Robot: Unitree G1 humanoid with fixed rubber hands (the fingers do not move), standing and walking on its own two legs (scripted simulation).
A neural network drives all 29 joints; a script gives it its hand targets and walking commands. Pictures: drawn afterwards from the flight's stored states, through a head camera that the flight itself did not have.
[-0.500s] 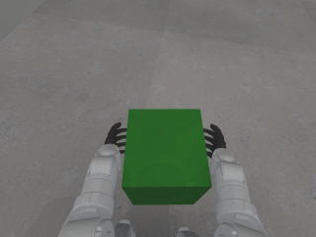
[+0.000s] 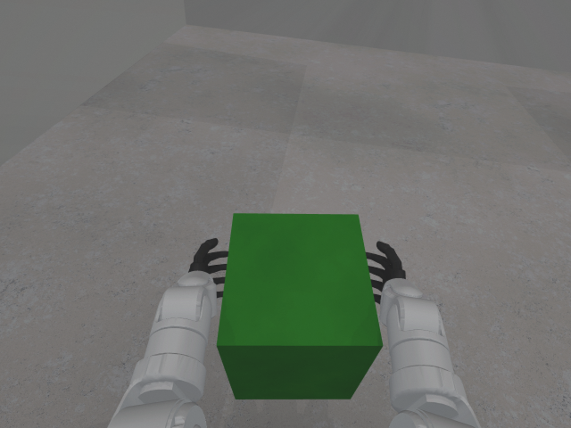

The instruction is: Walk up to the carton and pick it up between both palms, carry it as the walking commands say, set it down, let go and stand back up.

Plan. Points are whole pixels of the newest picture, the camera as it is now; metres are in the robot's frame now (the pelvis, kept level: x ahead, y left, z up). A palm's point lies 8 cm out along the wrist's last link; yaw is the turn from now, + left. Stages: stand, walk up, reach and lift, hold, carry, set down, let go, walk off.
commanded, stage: reach and lift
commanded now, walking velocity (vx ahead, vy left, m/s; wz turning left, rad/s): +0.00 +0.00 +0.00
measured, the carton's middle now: (294, 310) +0.33 -0.01 -0.03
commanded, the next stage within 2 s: hold in 1.34 s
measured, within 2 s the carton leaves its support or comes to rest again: neither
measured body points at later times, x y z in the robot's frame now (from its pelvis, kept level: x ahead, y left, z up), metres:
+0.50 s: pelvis +0.00 +0.00 +0.00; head -0.07 +0.02 +0.45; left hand +0.33 +0.14 +0.06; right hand +0.33 -0.15 +0.08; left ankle +0.06 +0.12 -0.72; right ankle +0.03 -0.13 -0.72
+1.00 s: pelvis +0.00 +0.00 +0.01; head -0.06 +0.01 +0.45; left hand +0.32 +0.15 +0.05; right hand +0.33 -0.14 +0.08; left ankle +0.06 +0.12 -0.72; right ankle +0.03 -0.13 -0.72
